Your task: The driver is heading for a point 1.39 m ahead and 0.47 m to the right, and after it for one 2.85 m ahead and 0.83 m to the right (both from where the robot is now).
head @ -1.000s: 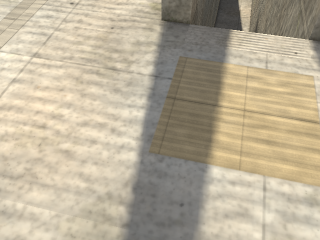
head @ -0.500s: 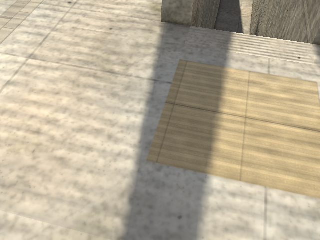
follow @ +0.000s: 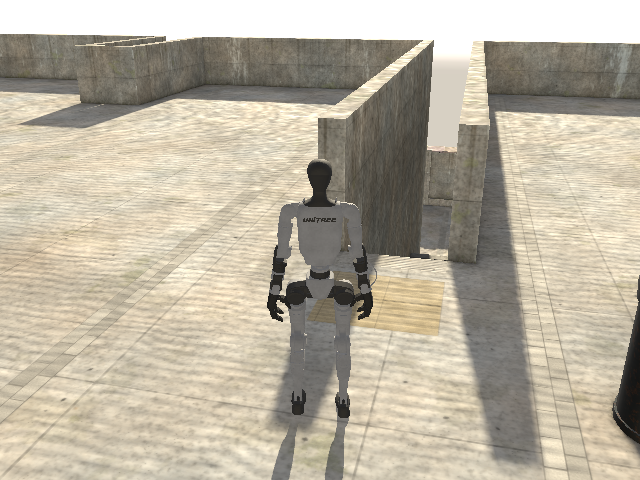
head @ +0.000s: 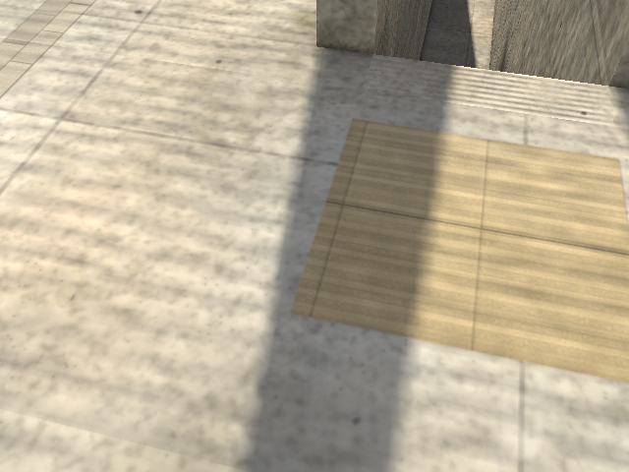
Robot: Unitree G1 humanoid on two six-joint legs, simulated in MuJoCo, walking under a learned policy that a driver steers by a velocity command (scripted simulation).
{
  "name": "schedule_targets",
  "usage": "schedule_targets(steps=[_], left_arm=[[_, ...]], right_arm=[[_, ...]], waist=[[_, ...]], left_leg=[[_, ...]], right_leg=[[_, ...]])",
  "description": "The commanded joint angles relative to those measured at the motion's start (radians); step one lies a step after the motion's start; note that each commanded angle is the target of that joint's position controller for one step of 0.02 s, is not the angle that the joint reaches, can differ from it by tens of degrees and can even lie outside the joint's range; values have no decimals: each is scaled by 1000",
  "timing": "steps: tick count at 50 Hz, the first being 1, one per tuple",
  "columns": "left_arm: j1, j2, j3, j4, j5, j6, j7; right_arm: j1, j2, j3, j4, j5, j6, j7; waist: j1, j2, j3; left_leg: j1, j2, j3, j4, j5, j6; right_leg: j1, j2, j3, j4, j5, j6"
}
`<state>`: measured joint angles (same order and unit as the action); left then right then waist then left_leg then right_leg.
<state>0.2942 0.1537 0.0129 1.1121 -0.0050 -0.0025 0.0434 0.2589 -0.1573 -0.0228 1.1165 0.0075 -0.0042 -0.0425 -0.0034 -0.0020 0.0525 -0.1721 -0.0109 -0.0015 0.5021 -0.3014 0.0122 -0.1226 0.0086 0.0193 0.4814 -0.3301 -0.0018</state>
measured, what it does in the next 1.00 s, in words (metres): steps on the spot: left foot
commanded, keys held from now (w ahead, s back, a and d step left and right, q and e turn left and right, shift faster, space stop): shift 0.04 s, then w+shift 0.12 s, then shift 0.84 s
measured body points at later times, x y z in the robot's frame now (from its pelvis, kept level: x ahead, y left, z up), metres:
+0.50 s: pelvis +0.05 -0.02 +0.00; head +0.07 -0.03 +0.45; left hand +0.00 +0.20 -0.15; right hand +0.12 -0.26 -0.15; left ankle +0.06 +0.10 -0.69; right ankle -0.04 -0.12 -0.74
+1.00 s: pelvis +0.07 +0.00 -0.01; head +0.09 +0.00 +0.44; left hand +0.04 +0.22 -0.17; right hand +0.15 -0.25 -0.16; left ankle +0.13 +0.09 -0.74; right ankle -0.03 -0.11 -0.74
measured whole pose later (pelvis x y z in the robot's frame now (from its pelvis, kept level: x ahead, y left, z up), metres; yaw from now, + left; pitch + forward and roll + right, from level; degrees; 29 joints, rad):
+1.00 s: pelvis +0.07 +0.00 -0.01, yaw -1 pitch -1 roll +0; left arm 0.35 0.15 0.01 1.12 0.01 -0.01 0.04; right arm 0.12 -0.19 -0.05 1.07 0.01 0.00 -0.03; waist 0.00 0.00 0.05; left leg -0.34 -0.02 0.03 0.57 -0.22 0.04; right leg -0.05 0.01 -0.02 0.49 -0.43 -0.01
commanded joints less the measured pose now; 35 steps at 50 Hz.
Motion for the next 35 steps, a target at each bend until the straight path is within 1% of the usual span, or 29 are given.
schedule_targets(steps=[1, 2, 3, 4, 5, 6, 7, 9, 11, 12, 13, 14, 15, 16, 17, 18, 19, 21, 22, 24, 26, 27, 28, 29, 30, 31, 32, 33, 35], left_arm=[[78, 72, 10, -4, 1, -6, 3], [81, 70, 10, -3, 1, -6, 3], [116, 71, 14, 12, -5, -5, 5], [128, 90, 22, 10, -15, -5, 6], [124, 104, 27, -7, -23, -15, 5], [113, 96, 24, -28, -31, -36, 4], [84, 81, 20, -54, -36, -62, 1], [74, 71, 24, -64, -25, -93, -10], [59, 18, 12, -81, -24, -100, -23], [66, 17, 11, -83, -21, -101, -23], [84, 31, 13, -79, -16, -99, -21], [148, 9, 7, -63, -14, -95, -21], [231, 33, 12, -32, -10, -93, -22], [299, 110, 35, 0, -14, -91, -24], [367, 189, 56, 8, -16, -86, -27], [395, 170, 46, 5, 7, -86, -30], [320, 130, 30, -20, 21, -90, -31], [174, 119, 17, -65, 6, -88, -29], [127, 92, 5, -74, 4, -82, -25], [128, 98, -1, -66, 14, -64, -16], [167, 143, 9, -53, 13, -52, -8], [159, 153, 11, -53, 3, -51, -6], [134, 157, 13, -56, -9, -52, -7], [140, 162, 17, -51, -15, -57, -11], [152, 168, 23, -50, -3, -65, -15], [222, 107, 14, -38, 19, -73, -19], [250, 48, 1, -22, 16, -64, -15], [215, 39, 1, -25, 5, -50, -10], [194, 32, 1, -28, 10, -21, 2]], right_arm=[[58, -77, -11, -11, -1, -4, -4], [60, -76, -11, -10, -1, -3, -4], [98, -79, -15, 7, 5, -1, -6], [116, -98, -24, 8, 16, -2, -6], [117, -112, -29, -3, 24, -12, -4], [115, -107, -27, -21, 32, -35, -2], [99, -101, -26, -44, 36, -61, 2], [145, -121, -37, -36, 29, -90, 13], [193, -147, -45, -27, 28, -89, 21], [179, -158, -47, -36, 22, -83, 22], [152, -159, -45, -52, 18, -76, 22], [97, -176, -46, -70, 18, -73, 23], [21, -156, -41, -100, 24, -71, 22], [-6, -95, -27, -120, 25, -76, 20], [-4, -72, -18, -126, 14, -84, 19], [-2, -84, -17, -126, 10, -85, 23], [11, -87, -19, -123, 18, -78, 28], [-7, -80, -19, -132, 24, -68, 31], [-33, -78, -21, -139, 19, -64, 27], [-75, -44, -11, -141, 19, -60, 27], [-88, -57, -12, -141, 24, -49, 25], [-75, -63, -13, -135, 25, -41, 24], [-53, -69, -15, -125, 21, -35, 22], [-33, -99, -24, -119, 9, -29, 17], [13, -162, -42, -110, 1, -24, 9], [35, -209, -52, -106, -2, -17, 4], [44, -156, -40, -96, -5, -15, 6], [1, -115, -27, -97, -8, -16, 13], [-150, -114, -19, -124, -7, -22, 22]], waist=[[1, 3, 31], [0, 2, 34], [0, 2, -23], [-1, 2, 13], [-2, 7, 92], [-5, 13, 151], [-8, 20, 176], [-22, 45, 125], [-27, 131, 98], [-13, 146, 96], [7, 130, 92], [47, 148, 93], [87, 96, 81], [89, -71, 59], [113, -257, 12], [117, -287, -6], [67, -155, 15], [11, -42, 33], [-4, -43, 39], [4, -99, 26], [13, -130, -17], [-1, -125, -34], [-26, -115, -42], [-42, -96, -51], [-48, -52, -95], [-18, 53, -159], [-26, 98, -214], [-12, 108, -169], [47, 110, -63]], left_leg=[[7, 19, -16, -70, 234, 19], [3, 18, -16, -72, 221, 18], [20, -13, 14, -50, -42, 35], [-37, -12, -4, -52, -358, 57], [-114, 23, -62, -65, -547, 84], [-158, 70, -124, -78, -582, 106], [-169, 100, -164, -94, -503, 116], [-104, 141, -234, -134, -433, 149], [-38, 220, -378, -234, -416, 209], [-56, 250, -419, -256, -327, 226], [-97, 242, -397, -246, -210, 220], [-142, 230, -351, -180, -79, 203], [-189, 165, -228, -78, 78, 155], [-255, 23, -31, 131, 186, 74], [-414, -59, 78, 387, 81, 2], [-524, -43, 34, 570, -268, -8], [-521, 6, -32, 703, -304, -2], [-524, 59, -44, 653, -200, 8], [-474, 83, -36, 513, -128, 7], [-327, 44, 32, 292, -31, -6], [-204, -4, 76, 174, 21, -9], [-140, -13, 77, 109, 95, -1], [-60, -21, 78, 15, 203, 14], [13, -17, 55, -62, 320, 33], [128, 48, -17, -43, 583, 58], [281, 138, -89, 40, 850, 136], [279, 230, -167, 40, 857, 228], [185, 255, -216, -12, 758, 247], [23, 210, -191, -51, 545, 191]], right_leg=[[-82, -9, 2, -76, 218, -13], [-87, -9, 2, -78, 207, -13], [-70, 21, -27, -53, -35, -34], [-122, 20, -10, -44, -324, -62], [-203, -11, 36, -43, -507, -90], [-262, -51, 83, -37, -533, -112], [-284, -69, 99, -30, -438, -117], [-303, -56, 71, 23, -295, -114], [-318, 8, -25, 151, -132, -98], [-285, 15, -47, 181, -83, -98], [-230, 19, -53, 173, -81, -106], [-160, 18, -52, 109, -58, -113], [-70, 7, -29, 38, 44, -114], [33, -47, 79, -5, 273, -126], [193, -197, 277, -76, 584, -187], [228, -350, 436, -124, 852, -258], [179, -374, 409, -107, 916, -279], [129, -319, 267, -130, 868, -237], [100, -261, 189, -144, 837, -186], [47, -168, 73, -126, 887, -135], [29, -158, 58, -96, 949, -142], [15, -167, 66, -84, 942, -146], [-11, -163, 67, -64, 912, -139], [-24, -142, 71, -47, 862, -115], [-55, -106, 59, -14, 720, -79], [-154, -41, 20, 42, 433, -33], [-152, -23, 1, 119, 190, 3], [-141, -14, -5, 148, 15, 22], [-123, -23, -6, 45, -60, 28]])
Next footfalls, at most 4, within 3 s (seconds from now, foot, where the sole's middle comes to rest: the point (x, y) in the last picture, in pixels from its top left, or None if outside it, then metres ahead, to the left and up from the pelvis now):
0.60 left None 0.17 0.09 -0.77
1.90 left None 0.29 0.20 -0.77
2.40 right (372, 403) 0.65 -0.10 -0.77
2.84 left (397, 255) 1.08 -0.20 -0.77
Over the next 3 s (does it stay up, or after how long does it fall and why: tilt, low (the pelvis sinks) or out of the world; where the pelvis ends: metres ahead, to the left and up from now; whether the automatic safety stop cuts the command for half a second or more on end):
stays up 0.95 -0.22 0.00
